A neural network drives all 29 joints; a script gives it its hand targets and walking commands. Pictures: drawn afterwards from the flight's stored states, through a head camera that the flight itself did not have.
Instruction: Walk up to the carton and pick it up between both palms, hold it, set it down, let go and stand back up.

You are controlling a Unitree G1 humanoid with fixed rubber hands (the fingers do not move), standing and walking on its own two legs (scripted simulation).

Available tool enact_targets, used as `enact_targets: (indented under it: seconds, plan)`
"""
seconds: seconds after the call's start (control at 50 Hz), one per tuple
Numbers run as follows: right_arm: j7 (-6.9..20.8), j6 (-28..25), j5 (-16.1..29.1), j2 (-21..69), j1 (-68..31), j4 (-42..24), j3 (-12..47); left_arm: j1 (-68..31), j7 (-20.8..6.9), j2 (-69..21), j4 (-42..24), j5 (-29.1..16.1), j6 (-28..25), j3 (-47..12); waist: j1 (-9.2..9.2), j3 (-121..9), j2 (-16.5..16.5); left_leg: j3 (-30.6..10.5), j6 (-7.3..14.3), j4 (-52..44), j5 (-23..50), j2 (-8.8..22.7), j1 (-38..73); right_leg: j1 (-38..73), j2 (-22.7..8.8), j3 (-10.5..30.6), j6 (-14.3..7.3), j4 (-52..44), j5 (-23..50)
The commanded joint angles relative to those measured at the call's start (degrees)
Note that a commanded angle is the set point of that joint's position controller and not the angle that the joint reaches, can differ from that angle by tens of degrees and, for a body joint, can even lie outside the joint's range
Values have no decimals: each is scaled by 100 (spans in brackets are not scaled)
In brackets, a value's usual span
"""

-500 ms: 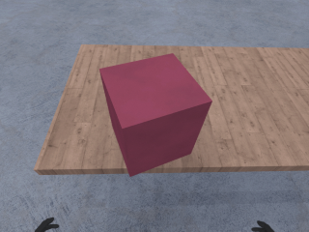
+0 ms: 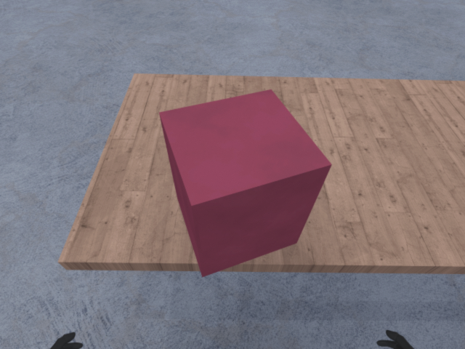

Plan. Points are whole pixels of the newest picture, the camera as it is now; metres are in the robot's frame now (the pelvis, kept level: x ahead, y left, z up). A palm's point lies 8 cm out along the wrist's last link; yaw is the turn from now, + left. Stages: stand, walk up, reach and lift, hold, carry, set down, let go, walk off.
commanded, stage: walk up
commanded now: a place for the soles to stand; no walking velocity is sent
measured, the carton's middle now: (235, 185) +0.39 +0.01 +0.05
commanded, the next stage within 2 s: reach and lift in 0.38 s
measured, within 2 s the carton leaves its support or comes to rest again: neither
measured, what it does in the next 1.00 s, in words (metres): stands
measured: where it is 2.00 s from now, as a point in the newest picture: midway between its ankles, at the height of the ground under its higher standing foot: outside the picture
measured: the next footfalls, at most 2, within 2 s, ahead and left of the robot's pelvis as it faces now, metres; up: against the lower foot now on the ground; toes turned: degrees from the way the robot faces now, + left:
none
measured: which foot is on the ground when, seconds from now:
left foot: down 0.00-1.00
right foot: down 0.00-1.00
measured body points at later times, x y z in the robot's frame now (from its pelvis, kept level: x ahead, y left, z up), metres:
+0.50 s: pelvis -0.01 +0.00 -0.01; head +0.02 +0.00 +0.44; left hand +0.11 +0.33 -0.11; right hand +0.13 -0.31 -0.12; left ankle +0.02 +0.12 -0.74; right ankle -0.04 -0.14 -0.74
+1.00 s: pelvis -0.02 -0.03 +0.00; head -0.01 -0.03 +0.45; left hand +0.16 +0.26 -0.06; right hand +0.15 -0.33 -0.07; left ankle +0.02 +0.12 -0.74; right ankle -0.04 -0.14 -0.74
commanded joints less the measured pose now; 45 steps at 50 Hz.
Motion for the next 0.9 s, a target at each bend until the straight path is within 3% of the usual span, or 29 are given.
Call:
enact_targets:
  seconds: [0.0, 0.04, 0.06, 0.08, 0.14, 0.2, 0.22, 0.24, 0.26, 0.32, 0.36, 0.38, 0.4, 0.42, 0.44, 0.46, 0.48, 0.52, 0.56, 0.58, 0.6, 0.62, 0.68, 0.72, 0.74, 0.82, 0.84, 0.86, 0.88]
  plan:
    - [-40, -45, -17, -1069, -291, -399, -207, -262, 59, 1146, -328, 15, -97, 234, -45, -341, 136, -440, 269, -292, 1479, 580, 210, -164, -432, 412, -323, -407, 1323]
    - [-42, -59, -2, -1155, -276, -350, -207, -242, 51, 1108, -300, 25, -111, 225, -77, -403, 81, -521, 271, -264, 1454, 592, 209, -174, -369, 335, -312, -346, 1133]
    - [-38, -64, -19, -1097, -366, -338, -218, -172, 36, 1087, -256, 25, -92, 219, 15, -400, 231, -502, 306, -343, 1245, 630, 296, -175, -366, 327, -277, -433, 951]
    - [-38, -55, -31, -1071, -286, -412, -212, -220, 40, 1103, -251, 29, -101, 205, -38, -486, 57, -450, 300, -293, 1503, 642, 226, -17, -400, 301, -291, -342, 1240]
    - [-34, -62, -7, -1068, -333, -444, -203, -273, 43, 1106, -308, 1, -103, 211, -15, -654, 258, -536, 284, -308, 1477, 651, 366, -28, -430, 393, -370, -329, 1080]
    - [-2, -72, -17, -1015, -300, -503, -176, -272, 23, 1026, -284, 6, -112, 242, -35, -693, -81, -479, 270, -274, 1497, 630, 476, -55, -366, 310, -309, -323, 1183]
    - [-12, -71, -10, -1082, -349, -492, -193, -226, 22, 1055, -259, -10, -105, 212, 23, -746, 196, -529, 264, -189, 1582, 598, 441, -21, -344, 359, -295, -390, 1224]
    - [-22, -42, -50, -1066, -284, -495, -208, -260, 37, 1172, -333, 50, -96, 242, -59, -581, -11, -440, 236, -218, 1435, 566, 325, -101, -365, 337, -311, -356, 1152]
    - [-25, -44, -39, -1079, -358, -445, -204, -146, 40, 1170, -341, 24, -89, 250, 27, -675, 94, -441, 241, -288, 1284, 594, 334, -71, -419, 328, -326, -394, 1083]
    - [-37, -40, -46, -1130, -301, -474, -213, -255, 33, 1183, -375, 64, -68, 276, -11, -325, 72, -557, 282, -398, 863, 576, 35, -174, -406, 396, -354, -406, 673]
    - [-21, -63, -16, -1040, -374, -489, -179, -181, 39, 1169, -348, 33, -96, 256, 1, -482, 139, -530, 286, -286, 1144, 597, 251, -131, -399, 404, -363, -357, 888]
    - [26, -1027, -714, -388, -1763, -314, -675, -2192, 78, 884, -2125, 59, 877, 652, -237, -398, -303, 671, -384, 214, 49, 122, 124, -1344, 393, -486, -135, 87, 99]
    - [155, -1047, -667, -696, -1615, -247, -869, -2042, 176, 836, -2560, 14, 1310, 655, -382, -267, -339, 560, -328, 321, -158, 170, 77, -1506, 382, -399, -188, 224, -167]
    - [224, -1037, -618, -892, -1431, -326, -1033, -1841, 238, 771, -2873, -25, 1633, 621, -389, -258, -439, 608, -238, 322, -345, 218, -86, -1342, 402, -387, -235, 344, -346]
    - [241, -1025, -550, -863, -1217, -418, -1054, -1651, 259, 769, -3091, -13, 1738, 621, -289, -379, -330, 757, -254, 290, -281, 214, 150, -1244, 413, -394, -250, 276, -300]
    - [296, -1043, -437, -897, -1086, -579, -974, -1325, 210, 604, -3253, -99, 1878, 460, -243, -669, -132, 631, -369, 496, 230, 231, 689, -1526, 450, -447, -279, 294, 131]
    - [299, -1076, -407, -1026, -1047, -674, -1056, -1187, 175, 499, -3319, -232, 2010, 324, -199, -1039, -209, 569, -368, 581, 525, 229, 952, -1485, 523, -451, -380, 232, 402]
    - [362, -1107, -127, -1214, -861, -839, -831, -731, 179, 462, -3698, -37, 2199, 449, 16, -1408, 50, 563, -420, 569, 1353, 231, 1319, -1185, 514, -501, -395, 69, 950]
    - [482, -1005, 180, -1517, -552, -789, -641, -86, 216, 419, -3998, 191, 2407, 531, 20, -1851, 568, 549, -527, 552, 2437, 258, 1665, -842, 599, -578, -378, 1, 1541]
    - [535, -974, 255, -1589, -414, -727, -605, 122, 273, 373, -4237, 233, 2456, 559, 56, -2029, 910, 384, -693, 595, 3124, 276, 1992, -978, 645, -645, -418, 10, 1678]
    - [614, -966, 396, -1702, -444, -904, -484, 264, 278, 292, -4394, 329, 2508, 665, 122, -2038, 955, 420, -691, 470, 3226, 266, 2082, -797, 662, -626, -421, -142, 1778]
    - [581, -916, 338, -1629, -396, -997, -389, 337, 231, 265, -4257, 359, 2553, 697, 120, -1724, 649, 423, -627, 407, 3078, 183, 1799, -600, 652, -546, -417, -230, 2046]
    - [560, -803, 402, -1459, -569, -1319, -259, 302, 187, 277, -3952, 499, 2595, 930, 147, -994, 312, 513, -453, 21, 2558, 36, 1315, -411, 510, -412, -272, -430, 2088]
    - [594, -622, 306, -1225, -681, -1521, -73, 54, 154, 175, -3665, 516, 2595, 978, 124, 71, 79, 626, -240, -360, 1398, -76, 776, -482, 388, -224, -270, -683, 1459]
    - [588, -542, 315, -1201, -670, -1665, -113, -194, 172, 195, -3709, 551, 2515, 1070, 121, 263, -6, 724, -159, -479, 1152, -145, 598, -594, 392, -138, -169, -713, 1390]
    - [725, -294, 338, -1035, -509, -2224, 12, -566, 229, 7, -4194, 446, 2333, 1088, 142, 305, -333, 862, -51, -711, 362, -22, 561, -738, 302, 11, -129, -897, 788]
    - [731, -245, 363, -1046, -484, -2128, -34, -719, 228, -5, -4225, 330, 2226, 983, 5, 295, -342, 837, -72, -724, 307, -12, 640, -760, 302, 24, -153, -930, 700]
    - [719, -263, 363, -961, -421, -2484, -24, -743, 252, 52, -4404, 266, 2163, 1118, 179, -41, -490, 874, 11, -658, 368, 0, 729, -799, 306, 85, -81, -896, 798]
    - [724, -290, 366, -939, -320, -2545, -129, -648, 277, 63, -4567, 151, 2053, 1077, 167, -148, -413, 882, -7, -647, 254, 19, 729, -717, 249, 124, -108, -933, 622]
